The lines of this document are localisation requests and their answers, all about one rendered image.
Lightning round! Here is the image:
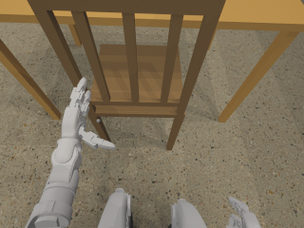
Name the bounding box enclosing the table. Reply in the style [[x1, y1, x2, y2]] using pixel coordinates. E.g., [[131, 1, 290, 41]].
[[0, 0, 304, 123]]

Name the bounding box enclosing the chair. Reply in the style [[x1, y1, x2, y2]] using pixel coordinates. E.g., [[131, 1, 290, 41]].
[[27, 0, 226, 150]]

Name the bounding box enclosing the robot right thigh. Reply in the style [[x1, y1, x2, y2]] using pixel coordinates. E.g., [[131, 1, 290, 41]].
[[171, 201, 207, 228]]

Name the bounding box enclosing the robot thigh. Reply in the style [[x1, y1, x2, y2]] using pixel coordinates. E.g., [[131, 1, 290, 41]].
[[171, 201, 207, 228], [97, 192, 132, 228]]

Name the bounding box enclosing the left robot forearm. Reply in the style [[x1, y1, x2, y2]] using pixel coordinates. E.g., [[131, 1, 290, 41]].
[[25, 137, 83, 228]]

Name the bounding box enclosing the robot right hand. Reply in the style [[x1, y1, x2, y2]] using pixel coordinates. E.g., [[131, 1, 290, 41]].
[[226, 197, 261, 228]]

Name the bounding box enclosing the robot left hand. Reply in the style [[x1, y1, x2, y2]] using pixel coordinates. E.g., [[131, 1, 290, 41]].
[[61, 77, 116, 150]]

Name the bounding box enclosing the robot left thigh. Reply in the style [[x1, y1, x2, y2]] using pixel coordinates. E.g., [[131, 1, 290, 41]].
[[97, 192, 132, 228]]

